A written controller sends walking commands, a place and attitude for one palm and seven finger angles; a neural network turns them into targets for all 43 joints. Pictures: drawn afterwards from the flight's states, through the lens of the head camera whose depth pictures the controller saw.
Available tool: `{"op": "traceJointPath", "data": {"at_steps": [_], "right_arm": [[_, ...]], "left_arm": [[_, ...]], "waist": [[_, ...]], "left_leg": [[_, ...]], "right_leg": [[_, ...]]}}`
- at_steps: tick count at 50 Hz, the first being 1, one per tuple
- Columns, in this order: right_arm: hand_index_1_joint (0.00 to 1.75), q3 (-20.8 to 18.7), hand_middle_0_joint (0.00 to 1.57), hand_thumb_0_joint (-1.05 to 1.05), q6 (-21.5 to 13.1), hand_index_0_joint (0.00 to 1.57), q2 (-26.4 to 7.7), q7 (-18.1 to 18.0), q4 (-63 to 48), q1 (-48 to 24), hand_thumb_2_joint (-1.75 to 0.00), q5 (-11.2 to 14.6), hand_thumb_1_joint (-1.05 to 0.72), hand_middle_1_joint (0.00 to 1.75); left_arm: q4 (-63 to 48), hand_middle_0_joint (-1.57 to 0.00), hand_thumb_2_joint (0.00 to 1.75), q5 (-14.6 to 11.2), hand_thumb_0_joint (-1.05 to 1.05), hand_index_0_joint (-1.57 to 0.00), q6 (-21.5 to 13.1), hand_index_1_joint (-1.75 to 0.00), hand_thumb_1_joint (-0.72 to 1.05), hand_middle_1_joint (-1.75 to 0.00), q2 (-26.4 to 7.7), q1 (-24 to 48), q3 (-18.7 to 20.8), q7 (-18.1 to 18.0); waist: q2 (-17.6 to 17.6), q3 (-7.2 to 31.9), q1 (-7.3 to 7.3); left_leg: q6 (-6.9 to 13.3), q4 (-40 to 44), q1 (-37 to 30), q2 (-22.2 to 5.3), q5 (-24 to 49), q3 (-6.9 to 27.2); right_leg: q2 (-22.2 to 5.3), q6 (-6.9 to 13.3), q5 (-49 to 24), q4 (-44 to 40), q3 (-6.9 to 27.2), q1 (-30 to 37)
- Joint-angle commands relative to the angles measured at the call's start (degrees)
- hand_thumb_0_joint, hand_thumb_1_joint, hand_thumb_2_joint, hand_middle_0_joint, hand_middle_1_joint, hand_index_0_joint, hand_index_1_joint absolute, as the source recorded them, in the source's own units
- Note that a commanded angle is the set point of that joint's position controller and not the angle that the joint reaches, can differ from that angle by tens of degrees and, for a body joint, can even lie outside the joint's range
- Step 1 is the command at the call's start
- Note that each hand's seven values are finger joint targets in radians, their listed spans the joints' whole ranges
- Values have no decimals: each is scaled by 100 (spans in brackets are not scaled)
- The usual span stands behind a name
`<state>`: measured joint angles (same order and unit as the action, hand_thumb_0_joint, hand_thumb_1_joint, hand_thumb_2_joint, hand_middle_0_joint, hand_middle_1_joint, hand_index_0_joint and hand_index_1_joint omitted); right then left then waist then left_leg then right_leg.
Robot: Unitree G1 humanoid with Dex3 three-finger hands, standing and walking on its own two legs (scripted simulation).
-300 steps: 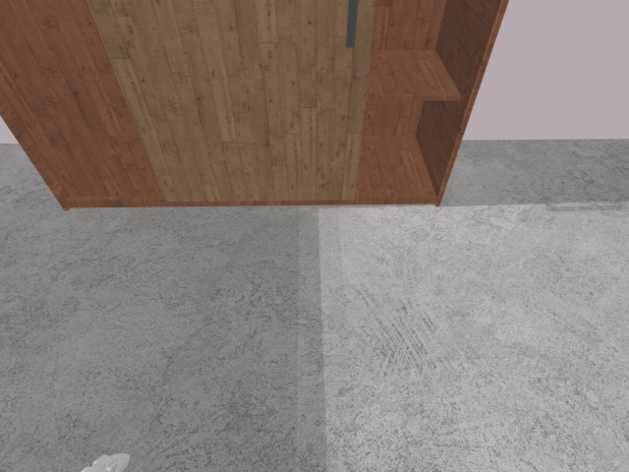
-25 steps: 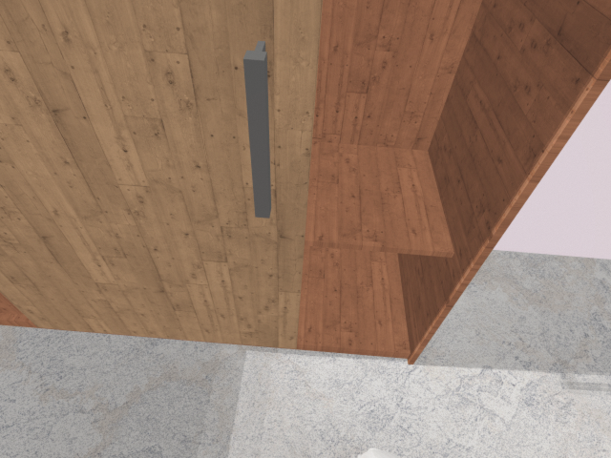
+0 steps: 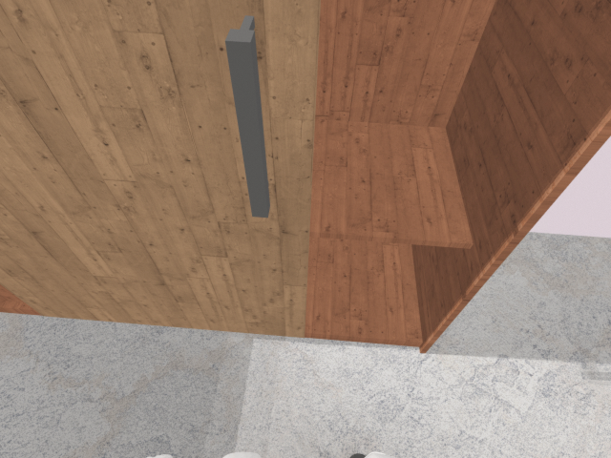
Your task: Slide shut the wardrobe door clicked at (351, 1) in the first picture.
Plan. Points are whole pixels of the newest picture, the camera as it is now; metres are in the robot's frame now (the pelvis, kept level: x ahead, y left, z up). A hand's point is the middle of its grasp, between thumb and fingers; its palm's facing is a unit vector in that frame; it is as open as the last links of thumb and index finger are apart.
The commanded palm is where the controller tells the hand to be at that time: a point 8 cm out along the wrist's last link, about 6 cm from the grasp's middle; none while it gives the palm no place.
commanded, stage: come to a stop and stand still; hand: left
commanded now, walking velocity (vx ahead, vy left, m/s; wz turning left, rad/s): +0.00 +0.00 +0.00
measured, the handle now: (255, 132) +0.50 +0.11 +0.14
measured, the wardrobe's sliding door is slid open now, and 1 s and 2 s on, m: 0.39 0.39 0.39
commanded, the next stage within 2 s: look again from close up in 1.66 s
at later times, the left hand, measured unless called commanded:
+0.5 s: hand out of the picture -0.05 +0.20 -0.16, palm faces -0.01 -0.98 -0.21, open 7.4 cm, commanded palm none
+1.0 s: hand out of the picture -0.06 +0.15 -0.16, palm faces +0.01 -0.99 -0.17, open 7.4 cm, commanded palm none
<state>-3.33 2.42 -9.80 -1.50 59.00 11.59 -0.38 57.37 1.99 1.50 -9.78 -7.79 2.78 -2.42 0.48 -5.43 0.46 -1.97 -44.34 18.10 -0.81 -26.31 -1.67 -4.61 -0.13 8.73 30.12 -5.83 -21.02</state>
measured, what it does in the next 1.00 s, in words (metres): steps on the spot: left foot, then right foot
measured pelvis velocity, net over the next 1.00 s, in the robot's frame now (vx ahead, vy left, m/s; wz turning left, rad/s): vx -0.04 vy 0.00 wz -0.04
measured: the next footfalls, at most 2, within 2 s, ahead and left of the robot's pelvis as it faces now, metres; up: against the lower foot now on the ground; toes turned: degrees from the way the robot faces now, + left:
left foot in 0.04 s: +0.02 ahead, +0.11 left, +0.00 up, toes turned -1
right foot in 0.36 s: -0.02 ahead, -0.07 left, +0.00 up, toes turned -4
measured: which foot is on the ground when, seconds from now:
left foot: up 0.00-0.02, down 0.04-1.00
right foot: down 0.00-0.04, up 0.06-0.34, down 0.36-1.00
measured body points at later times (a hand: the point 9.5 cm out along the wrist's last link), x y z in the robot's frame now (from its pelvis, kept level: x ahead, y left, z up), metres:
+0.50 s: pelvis -0.03 +0.03 +0.01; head -0.02 +0.01 +0.46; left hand -0.05 +0.25 -0.14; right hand -0.02 -0.19 -0.15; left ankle -0.01 +0.12 -0.73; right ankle -0.08 -0.07 -0.73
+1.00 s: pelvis -0.04 +0.00 +0.01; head -0.03 -0.01 +0.46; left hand -0.06 +0.20 -0.15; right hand -0.10 -0.19 -0.16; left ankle -0.01 +0.12 -0.73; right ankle -0.08 -0.07 -0.73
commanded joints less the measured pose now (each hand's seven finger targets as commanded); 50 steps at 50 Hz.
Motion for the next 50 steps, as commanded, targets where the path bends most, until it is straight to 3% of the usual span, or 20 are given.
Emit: {"op": "traceJointPath", "data": {"at_steps": [1, 2, 3, 4, 5, 7, 10, 13, 15, 17, 18, 19, 21, 24, 26, 30, 39, 45, 50], "right_arm": [[30, 2, 20, 0, -160, 20, -293, 51, 15, 1303, -90, -24, -90, 30], [30, -53, 20, 0, -199, 20, -675, 53, -141, 1078, -90, -89, -90, 30], [30, -80, 20, 0, -187, 20, -946, 17, -396, 565, -90, -120, -90, 30], [30, -50, 20, 0, -193, 20, -879, -34, -431, 230, -90, -129, -90, 30], [30, 10, 20, 0, -203, 20, -768, -67, -462, -55, -90, -121, -90, 30], [30, 68, 20, 0, -238, 20, -712, -74, -464, -216, -90, -83, -90, 30], [30, 80, 20, 0, -276, 20, -606, -97, -280, 116, -90, -28, -90, 30], [30, 66, 20, 0, -303, 20, -675, -125, -64, 516, -90, -35, -90, 30], [30, 68, 20, 0, -304, 20, -681, -105, 76, 654, -90, -18, -90, 30], [30, 97, 20, 0, -329, 20, -616, -92, 135, 592, -90, 39, -90, 30], [30, 125, 20, 0, -346, 20, -456, -76, 148, 625, -90, 79, -90, 30], [30, 154, 20, 0, -352, 20, -402, -52, 165, 576, -90, 84, -90, 30], [30, 198, 20, 0, -313, 20, -377, -42, 286, 563, -90, 23, -90, 30], [30, 229, 20, 0, -320, 20, -433, -38, 443, 651, -90, 17, -90, 30], [30, 264, 20, 0, -302, 20, -385, -33, 529, 670, -90, 14, -90, 30], [30, 291, 20, 0, -276, 20, -302, -41, 632, 794, -90, 5, -90, 30], [30, 318, 20, 0, -319, 20, -118, -81, 753, 1114, -90, -4, -90, 30], [30, 320, 20, 0, -294, 20, -39, -93, 783, 1222, -90, -2, -90, 30], [30, 322, 20, 0, -307, 20, -24, -105, 773, 1224, -90, 1, -90, 30]], "left_arm": [[-296, -20, 90, -91, 0, -20, 42, -30, 90, -30, -797, -168, 178, -6], [-375, -20, 90, -137, 0, -20, 91, -30, 90, -30, -481, -244, 118, 35], [-414, -20, 90, -120, 0, -20, 136, -30, 90, -30, -425, -197, 105, 38], [-285, -20, 90, -72, 0, -20, 193, -30, 90, -30, -526, -110, 120, 19], [-175, -20, 90, -56, 0, -20, 196, -30, 90, -30, -549, -399, 131, 51], [88, -20, 90, -58, 0, -20, 141, -30, 90, -30, -516, -879, 104, 76], [188, -20, 90, -74, 0, -20, 62, -30, 90, -30, -483, -917, 5, 69], [210, -20, 90, -105, 0, -20, -2, -30, 90, -30, -352, -823, -114, 35], [319, -20, 90, -142, 0, -20, -48, -30, 90, -30, -368, -938, -142, 6], [568, -20, 90, -149, 0, -20, -134, -30, 90, -30, -387, -1404, -176, -34], [640, -20, 90, -142, 0, -20, -186, -30, 90, -30, -503, -1383, -188, -60], [656, -20, 90, -149, 0, -20, -215, -30, 90, -30, -538, -1299, -212, -61], [699, -20, 90, -149, 0, -20, -267, -30, 90, -30, -447, -1232, -224, -50], [727, -20, 90, -168, 0, -20, -255, -30, 90, -30, -335, -1200, -258, -52], [732, -20, 90, -164, 0, -20, -217, -30, 90, -30, -317, -1226, -256, -51], [765, -20, 90, -171, 0, -20, -206, -30, 90, -30, -284, -1344, -248, -48], [803, -20, 90, -198, 0, -20, -256, -30, 90, -30, -163, -1481, -245, -53], [818, -20, 90, -197, 0, -20, -265, -30, 90, -30, -78, -1569, -247, -66], [826, -20, 90, -199, 0, -20, -292, -30, 90, -30, -58, -1656, -254, -71]], "waist": [[252, 712, -258], [-1174, 370, -182], [-1783, 39, -141], [-1550, -175, -84], [-1241, -207, 154], [-849, 26, 254], [-674, 234, 92], [-727, 606, -110], [-737, 705, -119], [-460, 910, 33], [-145, 778, -82], [-64, 614, -130], [690, 435, -131], [449, 262, -141], [225, -52, -106], [70, -191, -63], [-125, -74, -65], [67, -145, -63], [38, -35, -63]], "left_leg": [[97, 2237, -1203, -189, 1146, 72], [428, 3081, -524, -1163, 759, 1377], [802, 3638, 392, -1796, 488, 2093], [841, 3732, 904, -1685, 445, 1932], [864, 3598, 855, -1455, 488, 1587], [896, 3382, 244, -1140, 923, 1039], [1023, 3174, -825, -1105, 2117, 862], [1149, 2878, -1742, -1276, 3499, 998], [1101, 2636, -1830, -1218, 4286, 965], [778, 2281, -1721, -954, 4019, 739], [510, 2252, -1312, -717, 3428, 610], [361, 2430, -1192, -572, 2836, 515], [325, 2444, -1213, -490, 2648, 399], [351, 2680, -1338, -535, 2215, 398], [352, 2790, -1122, -505, 1774, 403], [344, 2841, -958, -478, 1421, 408], [307, 2720, -933, -484, 1774, 360], [302, 2634, -925, -498, 1732, 334], [295, 2524, -987, -511, 2013, 313]], "right_leg": [[-568, 360, 980, -308, 830, -258], [53, 32, 1634, 462, 388, -532], [340, -71, 1920, 1334, 355, -394], [267, -13, 1803, 1930, 830, -107], [296, 23, 1555, 2323, 899, -99], [329, -52, 1305, 2672, 802, -236], [225, -142, 1374, 2035, 637, -396], [155, -166, 1727, 910, 508, -89], [182, -121, 1389, 32, 476, 351], [78, -84, 154, -1201, 544, 1077], [-182, 60, -493, -1259, 947, 1362], [-404, 165, -779, -1142, 1034, 1237], [-351, 263, -1053, -1077, 1130, 1053], [-255, 223, -209, -1203, 1068, 838], [-200, 218, 359, -1313, 1067, 727], [-181, 237, 722, -1418, 1060, 668], [-156, 283, 442, -1412, 1121, 779], [-136, 284, 538, -1480, 1119, 721], [-133, 284, 149, -1449, 1104, 830]]}}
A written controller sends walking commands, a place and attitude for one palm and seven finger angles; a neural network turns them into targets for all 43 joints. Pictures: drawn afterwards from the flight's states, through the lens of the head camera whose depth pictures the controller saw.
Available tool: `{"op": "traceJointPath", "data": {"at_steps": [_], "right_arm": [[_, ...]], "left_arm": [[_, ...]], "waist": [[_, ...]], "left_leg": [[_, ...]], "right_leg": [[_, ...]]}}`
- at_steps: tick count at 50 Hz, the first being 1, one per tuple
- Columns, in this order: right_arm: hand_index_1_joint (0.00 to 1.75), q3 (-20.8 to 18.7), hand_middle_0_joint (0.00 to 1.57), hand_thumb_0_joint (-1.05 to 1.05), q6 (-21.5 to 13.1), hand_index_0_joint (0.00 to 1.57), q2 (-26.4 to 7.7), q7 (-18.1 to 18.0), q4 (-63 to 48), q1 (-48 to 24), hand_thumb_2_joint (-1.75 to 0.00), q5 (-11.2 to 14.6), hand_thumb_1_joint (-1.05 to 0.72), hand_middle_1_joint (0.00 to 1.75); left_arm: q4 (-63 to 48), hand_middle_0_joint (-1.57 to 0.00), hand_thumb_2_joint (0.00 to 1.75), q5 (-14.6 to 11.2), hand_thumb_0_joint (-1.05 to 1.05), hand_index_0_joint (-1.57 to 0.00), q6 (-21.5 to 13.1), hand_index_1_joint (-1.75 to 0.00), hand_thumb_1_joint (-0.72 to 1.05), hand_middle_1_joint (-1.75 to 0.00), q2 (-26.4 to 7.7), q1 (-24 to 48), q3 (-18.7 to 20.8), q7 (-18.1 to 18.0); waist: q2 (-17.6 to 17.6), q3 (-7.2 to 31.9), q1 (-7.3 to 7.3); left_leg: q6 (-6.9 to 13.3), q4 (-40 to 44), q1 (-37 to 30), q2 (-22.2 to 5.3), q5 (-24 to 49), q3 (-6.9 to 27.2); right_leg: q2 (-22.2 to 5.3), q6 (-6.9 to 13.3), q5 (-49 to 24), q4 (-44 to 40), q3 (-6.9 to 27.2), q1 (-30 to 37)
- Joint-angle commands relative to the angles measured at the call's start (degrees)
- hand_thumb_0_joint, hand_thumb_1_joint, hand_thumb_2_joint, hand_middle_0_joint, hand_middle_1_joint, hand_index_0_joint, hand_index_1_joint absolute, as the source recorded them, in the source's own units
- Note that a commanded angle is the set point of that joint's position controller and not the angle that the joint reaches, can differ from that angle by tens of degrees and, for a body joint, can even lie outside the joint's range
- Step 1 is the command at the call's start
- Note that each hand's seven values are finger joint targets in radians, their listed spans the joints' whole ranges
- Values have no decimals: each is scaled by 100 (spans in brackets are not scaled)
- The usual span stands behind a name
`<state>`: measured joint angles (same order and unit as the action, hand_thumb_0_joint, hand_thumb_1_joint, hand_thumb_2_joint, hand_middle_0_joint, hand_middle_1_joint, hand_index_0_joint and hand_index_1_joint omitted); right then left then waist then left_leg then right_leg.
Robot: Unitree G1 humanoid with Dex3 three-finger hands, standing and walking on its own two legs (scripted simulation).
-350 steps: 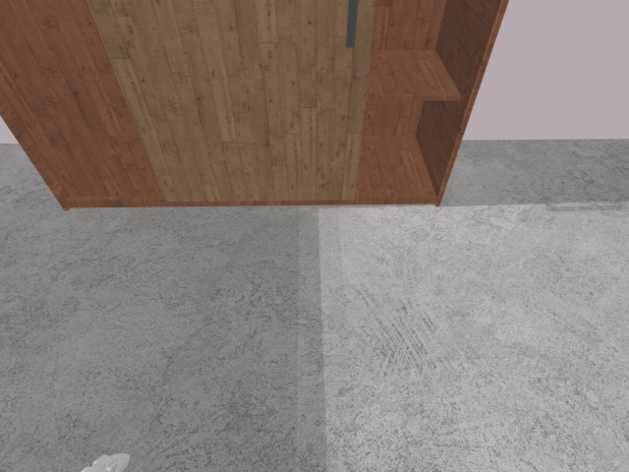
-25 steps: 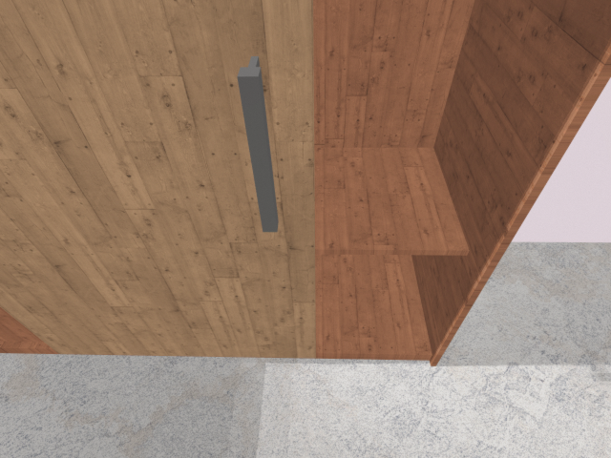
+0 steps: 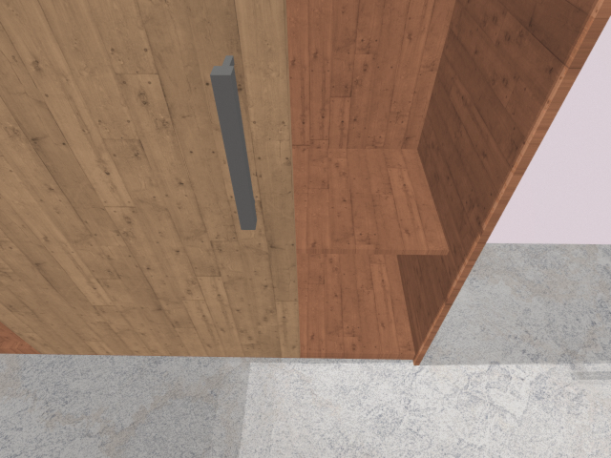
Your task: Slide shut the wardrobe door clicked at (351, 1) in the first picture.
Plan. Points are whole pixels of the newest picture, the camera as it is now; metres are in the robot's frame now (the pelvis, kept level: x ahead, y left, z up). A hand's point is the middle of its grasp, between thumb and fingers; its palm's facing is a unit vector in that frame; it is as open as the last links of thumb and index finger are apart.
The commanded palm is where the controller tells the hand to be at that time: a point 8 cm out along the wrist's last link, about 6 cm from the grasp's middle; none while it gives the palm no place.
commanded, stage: come to a stop and stand still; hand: left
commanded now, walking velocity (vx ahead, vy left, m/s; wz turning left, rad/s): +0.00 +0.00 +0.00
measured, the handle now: (240, 153) +0.53 +0.13 +0.13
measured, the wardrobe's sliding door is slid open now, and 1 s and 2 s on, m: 0.39 0.39 0.39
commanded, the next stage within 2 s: look again from close up in 0.66 s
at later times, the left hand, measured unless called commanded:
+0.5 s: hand out of the picture -0.02 +0.12 -0.18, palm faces +0.08 -0.98 -0.18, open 7.4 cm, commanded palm none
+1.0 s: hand out of the picture +0.01 +0.17 -0.19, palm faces +0.01 -0.98 -0.19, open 7.4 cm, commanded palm none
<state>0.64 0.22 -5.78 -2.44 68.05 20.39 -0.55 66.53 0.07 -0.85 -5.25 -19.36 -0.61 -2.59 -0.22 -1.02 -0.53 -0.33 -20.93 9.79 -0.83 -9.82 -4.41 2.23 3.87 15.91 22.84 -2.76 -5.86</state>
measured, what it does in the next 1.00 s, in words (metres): stands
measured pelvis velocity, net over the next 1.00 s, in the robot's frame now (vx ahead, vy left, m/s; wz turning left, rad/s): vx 0.01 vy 0.01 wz -0.01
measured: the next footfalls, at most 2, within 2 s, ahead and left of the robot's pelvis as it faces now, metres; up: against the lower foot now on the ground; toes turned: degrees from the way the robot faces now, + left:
none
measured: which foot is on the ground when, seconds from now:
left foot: down 0.00-1.00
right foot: down 0.00-1.00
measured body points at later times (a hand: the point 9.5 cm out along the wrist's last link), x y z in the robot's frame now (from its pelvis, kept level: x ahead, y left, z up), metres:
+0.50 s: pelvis +0.02 -0.02 +0.00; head +0.03 -0.04 +0.45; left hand -0.02 +0.18 -0.16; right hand +0.01 -0.23 -0.17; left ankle +0.02 +0.12 -0.74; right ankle -0.04 -0.07 -0.74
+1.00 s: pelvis +0.01 +0.01 -0.01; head +0.02 +0.01 +0.44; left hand +0.01 +0.23 -0.17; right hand +0.03 -0.22 -0.17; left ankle +0.01 +0.11 -0.74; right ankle -0.04 -0.07 -0.74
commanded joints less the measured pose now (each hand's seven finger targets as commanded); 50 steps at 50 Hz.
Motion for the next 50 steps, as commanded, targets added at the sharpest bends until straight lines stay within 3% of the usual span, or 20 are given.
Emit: {"op": "traceJointPath", "data": {"at_steps": [1, 12, 23, 30, 37, 38, 39, 40, 41, 42, 44, 45, 46, 48, 50], "right_arm": [[30, -72, 20, 0, -86, 20, -413, -12, -137, 313, -90, 17, -90, 30], [30, -74, 20, 0, -57, 20, -426, -36, -187, 163, -90, 17, -90, 30], [30, -65, 20, 0, -44, 20, -486, -78, -241, 61, -90, 18, -90, 30], [30, -65, 20, 0, -7, 20, -470, -95, -235, 40, -90, 33, -90, 30], [30, -58, 20, 0, -24, 20, -510, -103, -233, 31, -90, 24, -90, 30], [30, -100, 20, 0, -189, 20, -679, 1, -740, -670, -90, 31, -90, 30], [30, -133, 20, 0, -104, 20, -439, 10, -962, -305, -90, 21, -90, 30], [30, -152, 20, 0, -74, 20, -520, 46, -1002, -322, -90, 16, -90, 30], [30, -144, 20, 0, -129, 20, -415, 50, -1078, -235, -90, 43, -90, 30], [30, -128, 20, 0, -166, 20, -396, 64, -1079, -226, -90, 35, -90, 30], [30, -115, 20, 0, -178, 20, -428, 54, -1041, -14, -90, 19, -90, 30], [30, -122, 20, 0, -184, 20, -509, 52, -979, 102, -90, 4, -90, 30], [30, -115, 20, 0, -178, 20, -657, 40, -1000, 49, -90, -10, -90, 30], [30, -100, 20, 0, -171, 20, -718, 21, -1007, -61, -90, -29, -90, 30], [30, -79, 20, 0, -163, 20, -745, 36, -1023, -163, -90, -31, -90, 30]], "left_arm": [[-88, -20, 90, -4, 0, -20, -60, -30, 90, -30, -481, -513, 81, -57], [-79, -20, 90, 3, 0, -20, -80, -30, 90, -30, -507, -621, 91, -77], [-71, -20, 90, 1, 0, -20, -70, -30, 90, -30, -611, -672, 135, -101], [-64, -20, 90, 1, 0, -20, -37, -30, 90, -30, -676, -664, 158, -110], [-89, -20, 90, -6, 0, -20, -30, -30, 90, -30, -675, -630, 156, -98], [-82, -20, 90, 164, 0, -20, -310, -30, 90, -30, -857, -996, 177, -287], [-331, -20, 90, 169, 0, -20, -345, -30, 90, -30, -1083, -965, 265, -262], [-441, -20, 90, 147, 0, -20, -341, -30, 90, -30, -1181, -746, 275, -246], [-563, -20, 90, 150, 0, -20, -333, -30, 90, -30, -1000, -632, 205, -189], [-654, -20, 90, 143, 0, -20, -336, -30, 90, -30, -965, -555, 182, -151], [-739, -20, 90, 106, 0, -20, -279, -30, 90, -30, -937, -457, 135, -116], [-752, -20, 90, 77, 0, -20, -239, -30, 90, -30, -885, -317, 132, -98], [-774, -20, 90, 54, 0, -20, -182, -30, 90, -30, -771, -375, 107, -87], [-787, -20, 90, 70, 0, -20, -115, -30, 90, -30, -755, -334, 97, -76], [-776, -20, 90, 67, 0, -20, -55, -30, 90, -30, -847, -299, 97, -48]], "waist": [[110, -554, 29], [127, -549, 27], [165, -360, 62], [249, -456, 83], [183, -429, 83], [495, -639, 285], [523, -198, -6], [402, 29, -35], [219, 353, -80], [278, 400, -47], [378, 469, -110], [392, 254, -146], [192, 69, -38], [-262, -237, 15], [-570, -464, 108]], "left_leg": [[125, 189, -152, -511, 362, 567], [82, 34, -202, -489, 472, 494], [52, -161, -193, -466, 665, 373], [41, -212, -111, -457, 515, 312], [54, -176, -196, -483, 675, 356], [-74, -1918, 694, -309, 58, -163], [117, -2354, 1157, -42, -1149, 392], [241, -2323, 1182, -204, -1034, 371], [236, -2054, 1029, -137, -1134, 349], [202, -1689, 867, -65, -1047, 232], [178, -952, 301, -12, -438, 235], [226, -749, 207, -138, 48, 343], [304, -734, 165, -371, 538, 581], [357, -671, 282, -510, 654, 799], [416, -270, 606, -526, -5, 999]], "right_leg": [[-831, -113, -608, -726, 817, -746], [-855, -217, -1338, -693, 819, -623], [-924, -424, -2703, -539, 753, -175], [-932, -517, -2852, -567, 698, -71], [-917, -469, -2765, -535, 701, -77], [-1342, -1060, -6680, -388, 1268, -296], [-1594, -906, -7633, 96, 1263, 379], [-1683, -550, -7332, 222, 934, 405], [-1452, -14, -6484, 440, 784, 513], [-1370, 238, -5872, 469, 810, 406], [-1164, 250, -4551, 527, 803, 78], [-1004, 149, -3773, 572, 670, -178], [-847, 28, -2630, 409, 723, -525], [-683, 1, -1255, 209, 753, -736], [-605, -23, -139, 70, 702, -738]]}}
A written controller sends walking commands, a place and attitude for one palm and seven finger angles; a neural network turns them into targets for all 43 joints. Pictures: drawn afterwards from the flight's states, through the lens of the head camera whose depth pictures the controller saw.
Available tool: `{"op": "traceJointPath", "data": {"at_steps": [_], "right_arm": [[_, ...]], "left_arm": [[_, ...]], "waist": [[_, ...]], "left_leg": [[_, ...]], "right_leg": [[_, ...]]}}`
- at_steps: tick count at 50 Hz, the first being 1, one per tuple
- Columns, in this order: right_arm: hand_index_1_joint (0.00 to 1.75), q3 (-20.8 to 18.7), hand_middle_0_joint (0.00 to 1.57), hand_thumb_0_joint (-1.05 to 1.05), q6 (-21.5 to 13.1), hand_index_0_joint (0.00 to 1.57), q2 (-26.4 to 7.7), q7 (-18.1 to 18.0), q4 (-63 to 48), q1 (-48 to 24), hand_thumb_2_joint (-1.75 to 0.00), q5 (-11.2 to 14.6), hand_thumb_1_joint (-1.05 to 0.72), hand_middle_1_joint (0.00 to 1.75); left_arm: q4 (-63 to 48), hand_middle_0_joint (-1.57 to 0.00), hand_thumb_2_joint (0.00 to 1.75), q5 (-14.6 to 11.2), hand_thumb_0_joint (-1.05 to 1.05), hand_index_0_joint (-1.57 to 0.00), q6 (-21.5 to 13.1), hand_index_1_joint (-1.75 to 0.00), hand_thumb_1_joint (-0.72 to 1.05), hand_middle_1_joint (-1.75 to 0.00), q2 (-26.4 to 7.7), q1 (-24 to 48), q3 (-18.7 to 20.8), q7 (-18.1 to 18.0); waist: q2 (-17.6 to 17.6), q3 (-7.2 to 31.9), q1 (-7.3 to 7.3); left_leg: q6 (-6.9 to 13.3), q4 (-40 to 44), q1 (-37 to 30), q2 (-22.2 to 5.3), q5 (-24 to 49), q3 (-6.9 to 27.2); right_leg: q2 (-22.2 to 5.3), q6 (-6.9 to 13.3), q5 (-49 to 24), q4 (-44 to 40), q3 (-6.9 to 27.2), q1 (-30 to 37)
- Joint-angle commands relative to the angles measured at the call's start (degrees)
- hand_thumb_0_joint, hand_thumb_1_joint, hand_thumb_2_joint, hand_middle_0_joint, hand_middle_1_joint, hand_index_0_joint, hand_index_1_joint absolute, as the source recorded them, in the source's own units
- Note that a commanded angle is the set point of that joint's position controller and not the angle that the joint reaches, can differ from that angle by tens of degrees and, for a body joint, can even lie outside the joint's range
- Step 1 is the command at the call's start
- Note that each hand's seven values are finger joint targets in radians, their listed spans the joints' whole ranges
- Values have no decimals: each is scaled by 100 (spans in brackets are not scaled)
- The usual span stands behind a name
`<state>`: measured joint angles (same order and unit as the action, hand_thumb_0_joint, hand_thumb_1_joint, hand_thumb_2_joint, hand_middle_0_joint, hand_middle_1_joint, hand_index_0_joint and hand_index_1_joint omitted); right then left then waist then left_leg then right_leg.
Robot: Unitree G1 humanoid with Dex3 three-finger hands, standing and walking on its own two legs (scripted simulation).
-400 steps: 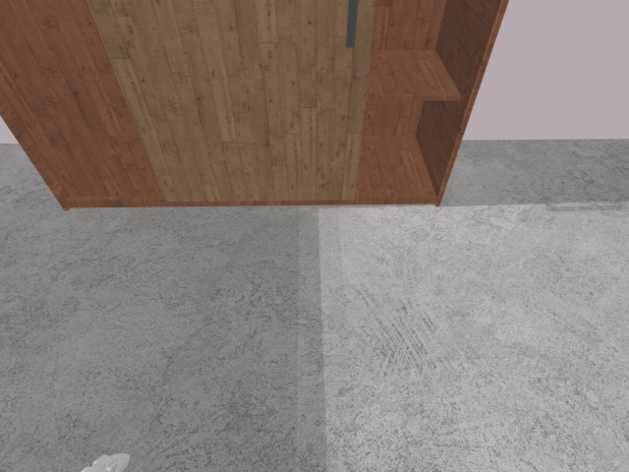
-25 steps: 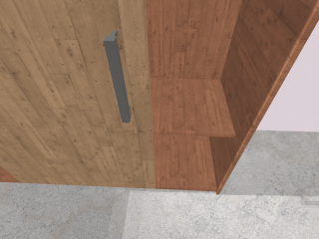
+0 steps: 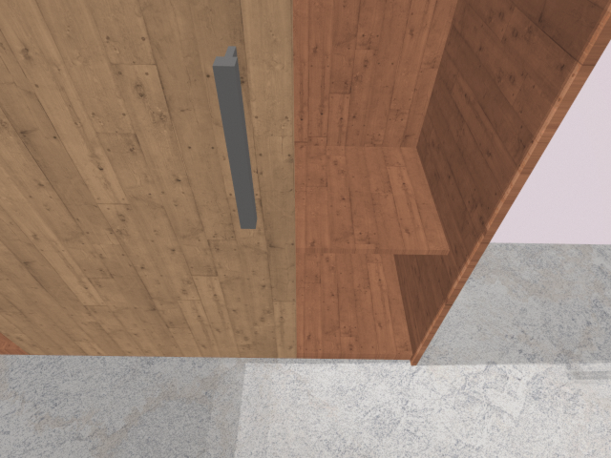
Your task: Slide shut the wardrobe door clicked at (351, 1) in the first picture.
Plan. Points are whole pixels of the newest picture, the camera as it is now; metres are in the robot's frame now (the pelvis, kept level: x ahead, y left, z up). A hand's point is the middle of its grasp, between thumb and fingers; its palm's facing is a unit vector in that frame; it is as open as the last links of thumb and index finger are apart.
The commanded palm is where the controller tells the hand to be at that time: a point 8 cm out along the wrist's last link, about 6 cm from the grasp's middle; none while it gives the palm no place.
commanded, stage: look again from close up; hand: left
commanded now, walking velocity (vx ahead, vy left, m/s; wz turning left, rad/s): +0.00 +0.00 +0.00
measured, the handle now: (241, 149) +0.51 +0.13 +0.14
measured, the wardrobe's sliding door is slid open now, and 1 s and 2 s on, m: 0.39 0.39 0.39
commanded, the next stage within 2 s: raise the hand with hooked fingers in 0.82 s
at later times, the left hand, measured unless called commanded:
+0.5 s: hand out of the picture -0.01 +0.21 -0.17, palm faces +0.02 -0.98 -0.19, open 7.4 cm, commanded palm none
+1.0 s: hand out of the picture +0.04 +0.22 -0.14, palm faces +0.16 -0.96 -0.22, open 7.3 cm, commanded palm +0.10 +0.26 -0.05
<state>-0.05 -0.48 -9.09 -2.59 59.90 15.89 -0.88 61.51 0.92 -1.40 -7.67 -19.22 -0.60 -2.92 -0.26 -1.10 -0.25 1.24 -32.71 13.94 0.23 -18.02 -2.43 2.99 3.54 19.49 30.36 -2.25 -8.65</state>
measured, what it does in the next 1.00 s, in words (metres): stands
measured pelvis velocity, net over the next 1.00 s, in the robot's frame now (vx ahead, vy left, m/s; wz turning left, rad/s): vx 0.00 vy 0.04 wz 0.01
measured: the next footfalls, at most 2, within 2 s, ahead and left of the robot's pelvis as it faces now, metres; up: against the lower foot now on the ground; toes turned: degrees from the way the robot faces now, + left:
none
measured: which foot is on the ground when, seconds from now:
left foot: down 0.00-1.00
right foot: down 0.00-1.00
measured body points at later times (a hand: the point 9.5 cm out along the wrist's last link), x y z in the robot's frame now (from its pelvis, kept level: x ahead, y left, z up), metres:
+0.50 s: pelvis +0.00 +0.04 +0.01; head +0.01 +0.04 +0.46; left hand -0.01 +0.26 -0.15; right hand +0.00 -0.18 -0.15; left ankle +0.00 +0.10 -0.73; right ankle -0.05 -0.08 -0.73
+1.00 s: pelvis +0.00 +0.04 +0.01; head +0.01 +0.04 +0.46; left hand +0.03 +0.27 -0.12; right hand +0.04 -0.19 -0.14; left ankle +0.00 +0.10 -0.73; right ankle -0.05 -0.08 -0.73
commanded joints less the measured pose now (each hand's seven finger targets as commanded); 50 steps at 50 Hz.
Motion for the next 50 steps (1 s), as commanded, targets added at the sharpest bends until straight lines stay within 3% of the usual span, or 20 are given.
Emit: {"op": "traceJointPath", "data": {"at_steps": [1, 3, 9, 11, 16, 20, 26, 33, 37, 45, 46, 47, 48, 49, 50], "right_arm": [[30, -3, 20, 0, -77, 20, -457, 70, -245, 221, -90, -7, -90, 30], [30, -5, 20, 0, -77, 20, -529, 89, -253, 248, -90, -17, -90, 30], [30, 12, 20, 0, -140, 20, -670, 92, -196, 299, -90, -24, -90, 30], [30, 11, 20, 0, -170, 20, -695, 87, -171, 278, -90, -16, -90, 30], [30, 26, 20, 0, -242, 20, -692, 48, -16, 343, -90, 19, -90, 30], [30, 38, 20, 0, -222, 20, -649, 33, 127, 364, -90, 34, -90, 30], [30, 31, 20, 0, -207, 20, -640, 29, 237, 296, -90, 41, -90, 30], [30, 31, 20, 0, -218, 20, -670, 21, 292, 273, -90, 38, -90, 30], [30, 25, 20, 0, -224, 20, -675, 16, 287, 244, -90, 45, -90, 30], [30, 29, 20, 0, -204, 20, -641, 25, 331, 234, -90, 51, -90, 30], [30, 37, 20, 0, -204, 20, -792, 85, -76, 21, -90, 91, -90, 30], [30, -298, 20, 0, -937, 20, -1701, -76, -2104, 398, -90, 339, -90, 30], [30, -9, 20, 0, -1509, 20, -1138, -205, -1778, -184, -90, 286, -90, 30], [30, -44, 20, 0, -1617, 20, -787, -167, -1477, -39, -90, 349, -90, 30], [30, -194, 20, 0, -1697, 20, -970, -130, -1641, 121, -90, 412, -90, 30]], "left_arm": [[-270, -20, 90, -8, 0, -20, 22, -30, 90, -30, -638, -295, 78, 2], [-280, -20, 90, 2, 0, -20, 30, -30, 90, -30, -622, -267, 60, 22], [-331, -20, 90, -1, 0, -20, 64, -30, 90, -30, -678, -232, 64, 61], [-303, -20, 90, -1, 0, -20, 62, -30, 90, -30, -698, -243, 63, 72], [-165, -20, 90, -26, 0, -20, 25, -30, 90, -30, -752, -250, 66, 54], [-69, -20, 90, -32, 0, -20, 38, -30, 90, -30, -744, -256, 59, 34], [58, -20, 90, -24, 0, -20, 65, -30, 90, -30, -690, -316, 44, 24], [129, -20, 90, -23, 0, -20, 71, -30, 90, -30, -675, -369, 43, 29], [147, -20, 90, -22, 0, -20, 54, -30, 90, -30, -681, -401, 48, 27], [173, -20, 90, -16, 0, -20, 51, -30, 90, -30, -695, -379, 45, 28], [202, -20, 90, 97, 0, -20, -110, -30, 90, -30, -644, -491, 11, -181], [-8693, -20, 89, -1002, 0, -20, -1142, -32, 88, -32, -1896, 3380, 664, -176], [-7614, -20, 88, -622, 0, -20, -900, -33, 85, -33, -1543, 1385, 565, -416], [-5846, -21, 87, -745, 0, -21, -232, -34, 83, -34, 20, -595, -296, -477], [-6357, -21, 86, -927, 0, -21, -112, -36, 81, -36, 197, -415, -359, -428]], "waist": [[-344, -658, 81], [3, -714, 65], [-110, -423, 104], [-156, -315, 134], [-43, 66, 121], [132, -57, 105], [31, -254, 93], [-96, -135, 80], [33, -62, 91], [31, -227, 89], [79, -397, 64], [-874, 2383, -663], [-1691, 2579, -133], [-1242, 1460, -291], [-999, 1047, -196]], "left_leg": [[261, 981, 316, -590, 511, 846], [254, 1103, 331, -554, 244, 851], [331, 1489, 226, -656, 114, 1066], [345, 1531, 179, -665, 304, 1086], [333, 1204, -342, -633, 1819, 884], [323, 1161, -400, -631, 1953, 849], [316, 1301, -384, -614, 1735, 881], [299, 1361, -576, -619, 1859, 905], [302, 1285, -636, -602, 2067, 873], [284, 1356, -532, -589, 1893, 846], [78, 341, -308, -688, 3907, 860], [-205, 726, -2316, -310, 3898, 817], [-265, 957, -2676, -603, 4131, 799], [-327, 1158, -1825, -481, 3503, 877], [-420, 1109, -1116, -370, 2792, 901]], "right_leg": [[-634, 5, -230, -731, 654, -563], [-652, 10, -9, -814, 703, -663], [-645, -71, -208, -637, 508, -463], [-670, -86, -322, -615, 509, -383], [-779, -129, -966, -633, 538, -198], [-798, -155, -995, -670, 489, -199], [-827, -172, -869, -722, 490, -289], [-848, -193, -896, -718, 441, -287], [-882, -202, -1043, -772, 469, -226], [-904, -197, -1034, -869, 473, -213], [-920, -301, -2118, -773, 540, -499], [-376, -254, -2075, -155, -77, -724], [-288, -128, -569, 557, 6, -1047], [-337, -214, -82, 899, -90, -1528], [-341, -243, 6, 956, -140, -1697]]}}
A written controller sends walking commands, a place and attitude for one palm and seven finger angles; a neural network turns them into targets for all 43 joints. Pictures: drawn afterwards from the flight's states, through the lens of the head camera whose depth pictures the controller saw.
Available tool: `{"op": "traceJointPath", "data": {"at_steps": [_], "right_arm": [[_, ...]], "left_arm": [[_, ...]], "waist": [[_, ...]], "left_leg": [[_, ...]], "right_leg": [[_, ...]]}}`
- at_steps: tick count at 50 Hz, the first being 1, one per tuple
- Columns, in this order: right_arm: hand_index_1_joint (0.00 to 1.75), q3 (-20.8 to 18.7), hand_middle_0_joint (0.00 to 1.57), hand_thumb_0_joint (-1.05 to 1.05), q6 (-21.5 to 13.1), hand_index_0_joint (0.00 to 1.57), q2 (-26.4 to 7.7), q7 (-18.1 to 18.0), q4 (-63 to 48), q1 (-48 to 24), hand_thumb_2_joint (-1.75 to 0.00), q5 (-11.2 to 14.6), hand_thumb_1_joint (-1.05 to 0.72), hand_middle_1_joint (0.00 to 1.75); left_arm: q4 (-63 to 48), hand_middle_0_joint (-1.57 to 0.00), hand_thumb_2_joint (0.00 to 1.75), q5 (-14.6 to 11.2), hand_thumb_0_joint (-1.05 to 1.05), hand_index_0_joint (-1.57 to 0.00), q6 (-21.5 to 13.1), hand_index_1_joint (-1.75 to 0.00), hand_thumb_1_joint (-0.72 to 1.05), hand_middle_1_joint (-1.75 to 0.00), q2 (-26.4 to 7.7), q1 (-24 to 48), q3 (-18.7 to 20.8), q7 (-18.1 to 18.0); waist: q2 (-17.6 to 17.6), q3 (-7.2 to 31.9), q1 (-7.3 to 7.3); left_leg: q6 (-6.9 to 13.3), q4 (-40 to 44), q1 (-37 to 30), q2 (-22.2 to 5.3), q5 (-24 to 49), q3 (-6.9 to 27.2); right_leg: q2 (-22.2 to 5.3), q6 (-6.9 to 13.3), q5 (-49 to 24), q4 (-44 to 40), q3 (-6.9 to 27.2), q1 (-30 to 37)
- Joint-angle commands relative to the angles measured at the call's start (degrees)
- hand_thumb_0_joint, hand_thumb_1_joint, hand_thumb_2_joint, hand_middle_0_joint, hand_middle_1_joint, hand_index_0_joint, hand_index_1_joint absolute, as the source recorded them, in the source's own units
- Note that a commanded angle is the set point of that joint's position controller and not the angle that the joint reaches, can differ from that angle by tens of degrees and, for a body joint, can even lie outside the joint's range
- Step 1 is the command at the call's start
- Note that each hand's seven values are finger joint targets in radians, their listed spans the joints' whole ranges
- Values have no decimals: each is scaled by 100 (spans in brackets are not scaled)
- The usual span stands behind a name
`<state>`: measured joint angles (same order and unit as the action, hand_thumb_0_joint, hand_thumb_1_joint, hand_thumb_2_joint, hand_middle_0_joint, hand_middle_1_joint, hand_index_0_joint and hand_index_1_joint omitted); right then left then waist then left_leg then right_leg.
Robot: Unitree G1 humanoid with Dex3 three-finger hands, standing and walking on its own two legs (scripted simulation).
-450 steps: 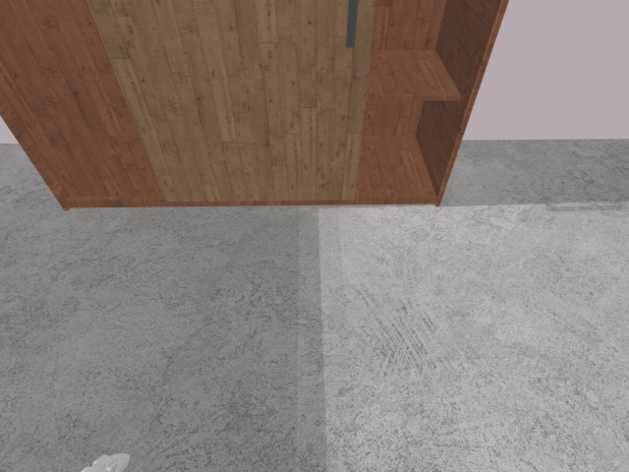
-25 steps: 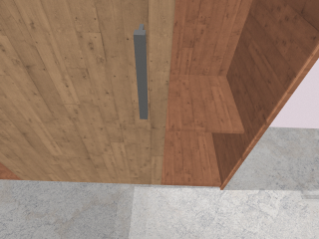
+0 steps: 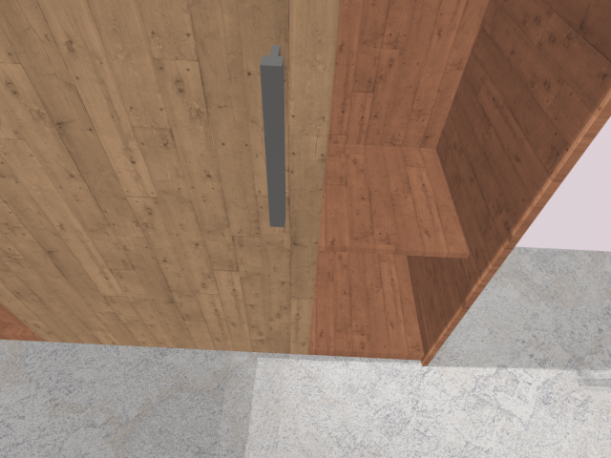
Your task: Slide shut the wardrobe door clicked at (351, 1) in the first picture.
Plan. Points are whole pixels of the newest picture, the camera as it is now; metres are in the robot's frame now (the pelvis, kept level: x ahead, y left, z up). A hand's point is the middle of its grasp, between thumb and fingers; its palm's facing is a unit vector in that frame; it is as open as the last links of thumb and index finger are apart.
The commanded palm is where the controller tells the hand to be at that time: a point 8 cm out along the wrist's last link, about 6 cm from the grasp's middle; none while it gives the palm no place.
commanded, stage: raise the hand with hooked fingers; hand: left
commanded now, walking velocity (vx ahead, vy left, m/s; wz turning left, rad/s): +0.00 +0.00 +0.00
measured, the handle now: (276, 147) +0.52 +0.09 +0.13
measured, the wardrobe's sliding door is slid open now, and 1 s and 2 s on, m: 0.39 0.39 0.39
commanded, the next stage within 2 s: none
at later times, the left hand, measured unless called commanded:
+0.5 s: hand (156, 443) +0.14 +0.18 +0.00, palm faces +0.15 -0.98 -0.08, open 9.5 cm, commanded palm +0.13 +0.24 +0.00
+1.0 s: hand (129, 362) +0.21 +0.22 +0.05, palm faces +0.07 -1.00 -0.06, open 12.5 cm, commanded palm +0.18 +0.28 +0.06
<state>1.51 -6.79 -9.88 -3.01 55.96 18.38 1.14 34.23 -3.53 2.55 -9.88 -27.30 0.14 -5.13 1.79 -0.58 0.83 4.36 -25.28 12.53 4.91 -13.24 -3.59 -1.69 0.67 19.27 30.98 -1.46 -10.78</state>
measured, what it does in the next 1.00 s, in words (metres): stands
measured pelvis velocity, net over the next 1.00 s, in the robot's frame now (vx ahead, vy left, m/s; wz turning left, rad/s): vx -0.02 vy -0.02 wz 0.02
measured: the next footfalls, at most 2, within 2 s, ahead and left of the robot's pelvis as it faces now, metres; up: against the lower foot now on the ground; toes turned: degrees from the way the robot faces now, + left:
none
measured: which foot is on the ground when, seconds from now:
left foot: down 0.00-1.00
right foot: down 0.00-1.00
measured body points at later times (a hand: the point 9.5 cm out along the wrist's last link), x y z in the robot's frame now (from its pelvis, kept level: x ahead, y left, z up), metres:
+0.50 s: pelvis -0.04 -0.05 -0.07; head -0.02 -0.04 +0.38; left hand +0.13 +0.23 +0.01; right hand +0.18 -0.28 -0.11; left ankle +0.00 +0.07 -0.74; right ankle -0.03 -0.11 -0.74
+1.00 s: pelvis -0.02 -0.02 -0.03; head +0.01 -0.02 +0.42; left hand +0.20 +0.28 +0.05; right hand +0.14 -0.28 -0.10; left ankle +0.00 +0.07 -0.74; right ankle -0.03 -0.11 -0.74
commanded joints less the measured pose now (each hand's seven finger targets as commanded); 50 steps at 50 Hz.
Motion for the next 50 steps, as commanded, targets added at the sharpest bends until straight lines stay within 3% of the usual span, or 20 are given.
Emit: {"op": "traceJointPath", "data": {"at_steps": [1, 3, 4, 5, 6, 7, 9, 10, 14, 18, 20, 22, 25, 27, 30, 35, 38, 40, 44, 50], "right_arm": [[30, -387, 20, 0, -1177, 20, -1088, -81, -1747, -467, -90, 160, -90, 30], [30, -466, 20, 0, -1171, 20, -1255, -93, -2035, -592, -90, -43, -90, 30], [30, -482, 20, 0, -1128, 20, -1203, -82, -2148, -691, -90, -85, -90, 30], [30, -539, 20, 0, -1081, 20, -1192, -7, -2260, -780, -90, -57, -90, 30], [30, -553, 20, 0, -1052, 20, -1145, 59, -2396, -905, -90, -60, -90, 30], [30, -617, 20, 0, -1051, 20, -1153, 126, -2566, -1048, -90, -65, -90, 30], [30, -680, 20, 0, -1051, 20, -1195, 230, -2987, -1242, -90, -12, -90, 30], [30, -703, 20, 0, -975, 20, -1213, 243, -3128, -1230, -90, 57, -90, 30], [30, -566, 20, 0, -752, 20, -1090, 17, -3798, -1319, -90, 160, -90, 30], [30, -503, 20, 0, -759, 20, -953, -112, -3526, -807, -90, 39, -90, 30], [30, -436, 20, 0, -890, 20, -1022, -159, -3326, -713, -90, 3, -90, 30], [30, -391, 20, 0, -1003, 20, -1075, -205, -3136, -662, -90, 62, -90, 30], [30, -334, 20, 0, -1046, 20, -1219, -268, -3019, -702, -90, 166, -90, 30], [30, -322, 20, 0, -1015, 20, -1221, -317, -3072, -762, -90, 206, -90, 30], [30, -276, 20, 0, -990, 20, -1145, -307, -3100, -855, -90, 181, -90, 30], [30, -307, 20, 0, -1036, 20, -1116, -207, -3037, -804, -90, 141, -90, 30], [30, -351, 20, 0, -1131, 20, -1147, -174, -3012, -676, -90, 158, -90, 30], [30, -362, 20, 0, -1158, 20, -1219, -180, -2984, -651, -90, 149, -90, 30], [30, -364, 20, 0, -1223, 20, -1244, -235, -2953, -636, -90, 182, -90, 30], [30, -296, 20, 0, -1275, 20, -1312, -245, -2901, -609, -90, 170, -90, 30]], "left_arm": [[-4387, -21, 85, -626, 0, -21, -851, -37, 78, -37, 97, 1127, -237, -146], [-3803, -21, 83, -602, 0, -21, -1421, -40, 74, -40, -489, 870, 556, 108], [-3143, -21, 82, -680, 0, -21, -1752, -42, 71, -42, -243, 301, 640, 365], [-2351, -22, 81, -760, 0, -22, -2072, -43, 69, -43, -164, -424, 800, 709], [-2162, -22, 80, -930, 0, -22, -2528, -45, 67, -45, 32, -616, 759, 1097], [-2285, -22, 79, -1052, 0, -22, -3015, -47, 64, -47, -25, -639, 830, 1528], [-2274, -22, 77, -1235, 0, -22, -3549, -50, 60, -50, -615, -762, 1346, 2285], [-2148, -22, 76, -1234, 0, -22, -3398, -51, 57, -51, -1058, -804, 1797, 2442], [-4039, -23, 72, -1607, 0, -23, -2677, -57, 48, -57, -1313, 274, 1967, 2372], [-5133, -24, 68, -1464, 0, -24, -3196, -63, 39, -63, -1376, 1376, 1908, 1899], [-5338, -24, 66, -1429, 0, -24, -3533, -66, 34, -66, -1447, 2040, 1642, 2014], [-4796, -24, 64, -1461, 0, -24, -3552, -69, 29, -69, -1444, 1837, 1518, 2312], [-3932, -25, 61, -1597, 0, -25, -2988, -74, 22, -74, -1676, 1749, 1658, 2755], [-3758, -25, 59, -1717, 0, -25, -2514, -76, 18, -76, -1966, 1608, 2057, 2882], [-3626, -26, 56, -1867, 0, -26, -2070, -81, 11, -81, -2065, 1399, 2480, 2814], [-3627, -27, 51, -1902, 0, -27, -2189, -88, -1, -88, -1935, 1283, 2649, 2616], [-3835, -27, 48, -1849, 0, -27, -2327, -93, -8, -93, -1739, 1321, 2403, 2638], [-3760, -27, 46, -1851, 0, -27, -2304, -96, -13, -96, -1894, 1396, 2491, 2680], [-3961, -28, 42, -1857, 0, -28, -2300, -102, -22, -102, -2028, 1691, 2542, 2645], [-4159, -29, 36, -1809, 0, -29, -2148, -111, -36, -111, -2149, 2142, 2519, 2560]], "waist": [[-782, 345, -359], [346, 367, -359], [929, 159, -264], [1088, 28, -47], [1600, 159, 38], [1510, 378, 127], [643, 774, 229], [16, 851, 406], [-306, 1523, 215], [-719, 1413, -218], [-738, 1404, -464], [-722, 1335, -519], [-570, 1150, -451], [-268, 1432, -236], [-260, 1616, 37], [84, 1407, 101], [-149, 1528, -11], [-68, 1447, 19], [-294, 1459, -25], [-713, 1479, -17]], "left_leg": [[-651, 206, -332, -836, 1348, 1088], [-528, -473, 608, -600, -127, 993], [-459, -809, 1063, -561, -233, 916], [-476, -1124, 1514, -494, -202, 806], [-467, -1530, 1974, -462, -255, 677], [-485, -1865, 2346, -406, -333, 546], [-467, -2303, 2731, -288, -462, 364], [-472, -2320, 2791, -252, -445, 293], [-298, -2457, 2738, -228, -742, 179], [-218, -2746, 2606, -435, -577, 449], [-183, -2924, 2599, -495, -510, 547], [-177, -2948, 2623, -512, -531, 570], [-160, -2831, 2652, -494, -618, 595], [-163, -2674, 2610, -485, -527, 593], [-207, -2383, 2369, -479, -110, 653], [-235, -2029, 2122, -489, 286, 645], [-197, -1853, 1721, -470, 406, 559], [-191, -1774, 1651, -472, 500, 587], [-159, -1502, 1259, -485, 446, 537], [-197, -1159, 547, -527, 845, 679]], "right_leg": [[100, 95, 133, 612, -296, -1421], [204, 113, 11, 67, -384, -1675], [246, 100, 133, 200, -426, -1996], [272, 140, 235, 423, -448, -2178], [260, 121, 336, 737, -393, -2447], [249, 129, 379, 1043, -287, -2629], [151, 174, 309, 1336, 33, -2566], [120, 221, 298, 1379, 188, -2407], [32, 28, 843, 992, 710, -2024], [111, -8, 649, 1030, 847, -2450], [156, -18, 454, 1136, 843, -2606], [133, -52, 384, 1034, 894, -2539], [68, -143, 584, 686, 1049, -2313], [-87, -261, 455, 484, 1189, -1792], [-136, -310, -291, 495, 1067, -1283], [-88, -375, -1250, 547, 816, -1132], [8, -307, -1330, 528, 569, -1245], [43, -272, -1402, 522, 516, -1191], [157, -119, -969, 397, 248, -1291], [303, 61, -1214, 400, -113, -1197]]}}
